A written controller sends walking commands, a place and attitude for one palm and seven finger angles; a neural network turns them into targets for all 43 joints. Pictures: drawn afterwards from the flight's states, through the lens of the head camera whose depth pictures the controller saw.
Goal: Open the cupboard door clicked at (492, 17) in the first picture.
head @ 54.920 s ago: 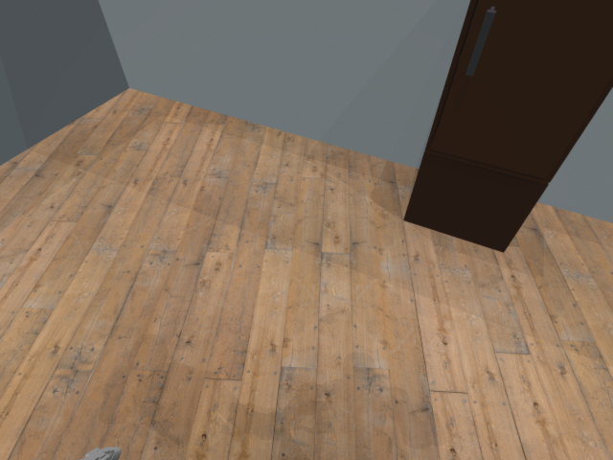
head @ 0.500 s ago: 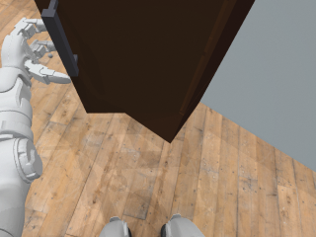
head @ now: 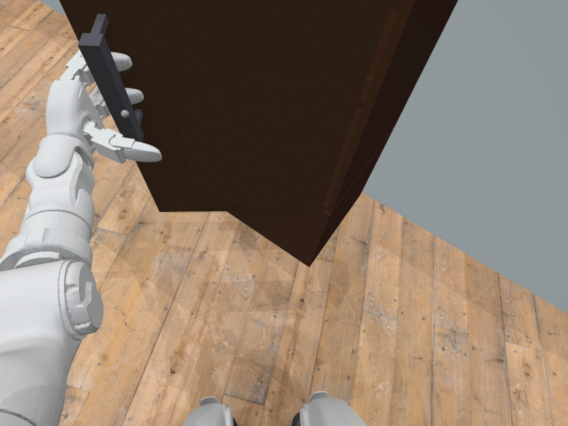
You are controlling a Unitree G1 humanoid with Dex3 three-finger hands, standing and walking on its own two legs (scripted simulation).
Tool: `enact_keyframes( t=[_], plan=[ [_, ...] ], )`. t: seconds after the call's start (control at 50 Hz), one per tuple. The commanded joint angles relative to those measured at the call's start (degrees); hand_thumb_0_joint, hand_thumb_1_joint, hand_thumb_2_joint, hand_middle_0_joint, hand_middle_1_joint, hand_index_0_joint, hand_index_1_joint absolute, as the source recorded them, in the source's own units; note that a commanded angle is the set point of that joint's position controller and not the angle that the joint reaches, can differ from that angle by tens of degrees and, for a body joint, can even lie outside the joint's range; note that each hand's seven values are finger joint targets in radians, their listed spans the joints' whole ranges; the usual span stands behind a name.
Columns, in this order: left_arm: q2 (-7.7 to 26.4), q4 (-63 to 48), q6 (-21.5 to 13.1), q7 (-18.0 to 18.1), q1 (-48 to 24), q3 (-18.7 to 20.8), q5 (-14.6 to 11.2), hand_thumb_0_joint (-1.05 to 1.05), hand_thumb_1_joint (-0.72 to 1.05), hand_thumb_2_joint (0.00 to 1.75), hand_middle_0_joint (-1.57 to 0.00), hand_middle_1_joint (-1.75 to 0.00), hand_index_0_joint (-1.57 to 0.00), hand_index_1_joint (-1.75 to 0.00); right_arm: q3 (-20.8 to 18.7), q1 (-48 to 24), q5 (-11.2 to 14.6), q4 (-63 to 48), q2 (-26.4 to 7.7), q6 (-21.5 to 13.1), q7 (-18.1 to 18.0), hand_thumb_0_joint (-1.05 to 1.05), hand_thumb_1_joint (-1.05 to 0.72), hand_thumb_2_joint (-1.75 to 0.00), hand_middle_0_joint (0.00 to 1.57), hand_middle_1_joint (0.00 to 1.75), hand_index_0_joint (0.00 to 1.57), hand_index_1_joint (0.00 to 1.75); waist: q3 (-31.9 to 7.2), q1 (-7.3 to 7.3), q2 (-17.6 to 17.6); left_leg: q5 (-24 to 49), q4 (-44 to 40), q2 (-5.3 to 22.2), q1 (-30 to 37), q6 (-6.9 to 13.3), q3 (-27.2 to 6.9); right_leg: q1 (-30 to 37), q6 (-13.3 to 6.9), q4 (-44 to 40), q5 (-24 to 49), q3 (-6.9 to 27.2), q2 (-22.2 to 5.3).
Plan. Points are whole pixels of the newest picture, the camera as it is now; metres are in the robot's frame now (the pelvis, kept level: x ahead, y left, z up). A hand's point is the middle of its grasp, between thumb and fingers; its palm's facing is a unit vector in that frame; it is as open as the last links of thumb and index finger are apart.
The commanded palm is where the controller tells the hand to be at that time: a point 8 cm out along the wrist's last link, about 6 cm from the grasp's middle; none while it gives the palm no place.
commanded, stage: slide the fingers in behind the handle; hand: left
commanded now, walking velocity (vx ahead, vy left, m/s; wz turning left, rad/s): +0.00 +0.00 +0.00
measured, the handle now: (119, 86) +0.57 +0.18 +0.11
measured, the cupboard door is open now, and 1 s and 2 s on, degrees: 38 39 55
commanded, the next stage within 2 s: close the thumb around the handle in 0.58 s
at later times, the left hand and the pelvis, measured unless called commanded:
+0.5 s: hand (133, 112) +0.52 +0.16 +0.11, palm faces -0.02 -1.00 -0.01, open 14.0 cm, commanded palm +0.50 +0.20 +0.10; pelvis -0.01 -0.01 +0.00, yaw +1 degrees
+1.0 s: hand (132, 115) +0.51 +0.16 +0.11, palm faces -0.02 -1.00 -0.01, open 11.1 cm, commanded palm +0.50 +0.20 +0.10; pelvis +0.00 +0.00 +0.00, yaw +0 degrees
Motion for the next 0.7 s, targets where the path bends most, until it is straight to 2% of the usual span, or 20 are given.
enact_keyframes(
  t=[0.0,0.02,0.06,0.08,0.12,0.14,0.16,0.2,0.22,0.32,0.36,0.4,0.44,0.46,0.5,0.54,0.58,0.62,0.64,0.68],
  plan=[
    [9.89,-11.09,-3.81,0.92,-28.13,-1.56,-0.7,0.0,-0.5,0.3,-0.3,-1.2,-0.3,-1.2,-3.32,9.24,0.19,-2.25,-10.17,-0.81,-0.48,0.0,-0.9,-0.9,0.2,0.3,0.2,0.3,-23.17,-1.64,5.12,20.63,-4.29,-1.86,23.86,0.04,-5.79,2.49,0.02,-5.51,17.77,1.68,2.27],
    [10.84,-9.46,-3.33,1.31,-28.26,-0.76,-0.68,0.0,-0.5,0.3,-0.3,-1.2,-0.3,-1.2,-3.32,9.43,0.2,-2.09,-10.51,-0.88,-0.57,0.0,-0.9,-0.9,0.2,0.3,0.2,0.3,-21.45,-1.94,3.38,18.6,-4.55,-1.82,22.41,0.21,-5.81,2.22,0.1,-5.93,16.34,1.79,2.28],
    [13.22,-9.85,-3.34,1.99,-29.76,1.27,-0.77,0.0,-0.5,0.3,-0.3,-1.2,-0.3,-1.2,-3.24,9.7,0.03,-2.11,-10.75,-1.19,-0.85,0.0,-0.9,-0.9,0.2,0.3,0.2,0.3,-22.56,-1.79,2.88,17.61,-4.4,-2.3,20.72,0.63,-5.29,4.26,0.13,-5.96,16.76,2.35,2.15],
    [13.27,-9.18,-3.27,1.98,-29.86,0.59,-0.24,0.0,-0.5,0.3,-0.3,-1.2,-0.3,-1.2,-3.08,9.65,0.13,-2.05,-10.63,-1.34,-0.87,0.0,-0.9,-0.9,0.2,0.3,0.2,0.3,-23.36,-1.84,3.47,17.68,-4.4,-2.39,20.26,0.56,-5.15,4.64,0.23,-5.8,17.26,2.65,1.96],
    [9.79,-8.91,-3.41,1.79,-31.66,-2.65,0.18,0.0,-0.5,0.3,-0.3,-1.2,-0.3,-1.2,-3.06,9.68,0.07,-1.7,-10.33,-1.65,-0.78,0.0,-0.9,-0.9,0.2,0.3,0.2,0.3,-21.82,-2.95,3.83,16.39,-4.38,-2.2,20.75,0.44,-5.68,2.27,0.23,-5.92,15.39,2.35,1.93],
    [10.53,-9.72,-3.74,1.89,-31.66,-1.76,-0.01,0.0,-0.5,0.3,-0.3,-1.2,-0.3,-1.2,-3.27,9.78,0.0,-1.71,-10.46,-1.81,-0.76,0.0,-0.9,-0.9,0.2,0.3,0.2,0.3,-23.24,-2.58,4.22,16.57,-4.21,-2.19,21.27,0.43,-5.62,2.64,0.17,-5.87,15.35,2.47,1.93],
    [8.56,-10.17,-4.23,1.77,-32.35,-3.03,-0.51,0.0,-0.5,0.3,-0.3,-1.2,-0.3,-1.2,-3.18,9.91,-0.11,-1.73,-10.3,-2.05,-0.72,0.0,-0.9,-0.9,0.2,0.3,0.2,0.3,-24.1,-2.94,5.35,17.6,-4.04,-2.31,22.59,0.42,-5.85,2.1,-0.05,-5.58,15.78,2.25,2.02],
    [10.3,-10.44,-4.5,1.84,-32.42,-1.57,-0.49,0.0,-0.5,0.3,-0.3,-1.2,-0.3,-1.2,-3.45,10.16,-0.22,-1.16,-10.57,-2.21,-0.6,0.0,-0.9,-0.9,0.2,0.3,0.2,0.3,-26.29,-2.56,5.32,18.34,-3.55,-2.2,23.28,0.36,-5.93,2.37,0.08,-5.43,16.44,2.55,2.01],
    [9.6,-9.44,-4.23,1.64,-31.73,-2.31,-0.44,0.0,-0.5,0.3,-0.3,-1.2,-0.3,-1.2,-3.24,10.12,-0.1,-1.14,-10.51,-2.28,-0.52,0.0,-0.9,-0.9,0.2,0.3,0.2,0.3,-25.47,-2.61,4.46,17.79,-3.78,-2.27,22.3,0.41,-5.87,2.66,0.08,-5.55,16.28,2.45,2.06],
    [11.45,-8.43,-3.41,1.17,-33.0,-1.64,-0.21,0.0,-0.5,0.3,-0.3,-1.2,-0.3,-1.2,-3.08,10.41,0.04,-0.84,-10.56,-2.22,-0.89,0.0,-0.9,-0.9,0.2,0.3,0.2,0.3,-24.15,-3.14,4.37,16.59,-3.62,-2.45,19.88,0.72,-5.34,3.57,0.31,-5.88,16.57,2.86,1.92],
    [11.95,-9.46,-3.67,1.06,-33.28,-0.97,-0.68,0.0,-0.5,0.3,-0.3,-1.2,-0.3,-1.2,-3.08,10.67,-0.06,-1.06,-10.61,-2.33,-0.96,0.0,-0.9,-0.9,0.2,0.3,0.2,0.3,-24.92,-2.75,4.94,17.51,-3.57,-2.59,20.41,0.77,-5.46,4.27,0.03,-5.71,17.22,2.81,2.02],
    [12.14,-10.8,-4.09,0.99,-32.02,-0.54,-0.54,0.0,-0.5,0.3,-0.3,-1.2,-0.3,-1.2,-3.27,10.71,-0.11,-1.11,-10.4,-2.34,-0.83,0.0,-0.9,-0.9,0.2,0.3,0.2,0.3,-28.17,-1.87,6.68,20.0,-3.47,-2.51,22.71,0.46,-5.56,4.72,0.02,-5.24,18.93,2.62,2.03],
    [12.08,-10.67,-4.08,0.99,-30.62,-0.21,-0.72,0.0,-0.5,0.3,-0.3,-1.2,-0.3,-1.2,-3.34,10.65,-0.11,-1.1,-10.36,-2.21,-0.72,0.0,-0.9,-0.9,0.2,0.3,0.2,0.3,-27.25,-1.67,5.95,21.06,-3.52,-2.38,22.73,0.43,-5.38,5.19,0.03,-5.37,19.97,2.55,2.17],
    [10.7,-10.58,-4.13,0.89,-29.86,-0.75,-1.19,0.0,-0.5,0.3,-0.3,-1.2,-0.3,-1.2,-3.25,10.8,-0.14,-1.33,-10.3,-2.27,-0.66,0.0,-0.9,-0.9,0.2,0.3,0.2,0.3,-26.75,-1.89,5.6,21.63,-3.46,-2.56,22.81,0.62,-5.39,4.84,-0.02,-5.27,20.47,2.31,2.33],
    [12.92,-9.84,-3.87,0.97,-29.13,0.59,-0.88,0.0,-0.5,0.3,-0.3,-1.2,-0.3,-1.2,-3.34,10.59,0.03,-1.26,-10.6,-1.86,-0.75,0.0,-0.9,-0.9,0.2,0.3,0.2,0.3,-25.85,-1.69,3.72,20.56,-3.67,-2.51,21.08,0.65,-5.08,6.02,0.23,-5.64,20.62,2.68,2.23],
    [11.81,-11.75,-4.05,0.85,-29.83,-0.43,-0.84,0.0,-0.5,0.3,-0.3,-1.2,-0.3,-1.2,-3.41,10.26,0.05,-1.58,-10.37,-1.84,-0.62,0.0,-0.9,-0.9,0.2,0.3,0.2,0.3,-26.24,-1.51,5.99,20.46,-3.95,-2.61,21.96,0.54,-4.97,5.87,0.16,-5.72,20.39,2.68,2.17],
    [14.03,-12.76,-4.64,1.05,-28.24,1.8,-0.86,0.0,-0.5,0.3,-0.3,-1.2,-0.3,-1.2,-3.62,10.52,0.0,-1.66,-10.54,-1.63,-0.71,0.0,-0.9,-0.9,0.2,0.3,0.2,0.3,-28.56,-0.59,6.1,23.34,-3.73,-2.42,23.9,0.41,-5.16,6.63,-0.01,-5.17,22.3,2.57,2.23],
    [11.2,-11.59,-4.14,0.81,-26.87,-0.01,-1.28,0.0,-0.5,0.3,-0.3,-1.2,-0.3,-1.2,-3.45,9.96,0.12,-1.9,-10.19,-1.51,-0.56,0.0,-0.9,-0.9,0.2,0.3,0.2,0.3,-25.84,-1.08,4.73,22.45,-3.97,-2.44,22.83,0.49,-4.73,6.21,0.19,-5.73,22.07,2.43,2.28],
    [11.31,-10.97,-3.88,0.7,-27.3,-0.3,-1.3,0.0,-0.5,0.3,-0.3,-1.2,-0.3,-1.2,-3.4,9.84,0.24,-1.84,-10.29,-1.41,-0.57,0.0,-0.9,-0.9,0.2,0.3,0.2,0.3,-24.12,-1.39,3.87,20.97,-4.13,-2.52,21.34,0.54,-4.65,6.37,0.26,-5.96,21.26,2.51,2.27],
    [13.78,-12.15,-4.35,1.04,-27.51,1.61,-0.95,0.0,-0.44,0.32,-0.3,-1.21,-0.3,-1.21,-3.44,9.99,0.14,-1.97,-10.48,-1.28,-0.78,0.0,-0.9,-0.9,0.2,0.3,0.2,0.3,-26.04,-0.55,5.24,22.5,-4.19,-2.63,22.12,0.49,-4.75,7.33,0.09,-5.45,22.57,2.68,2.16]
  ],
)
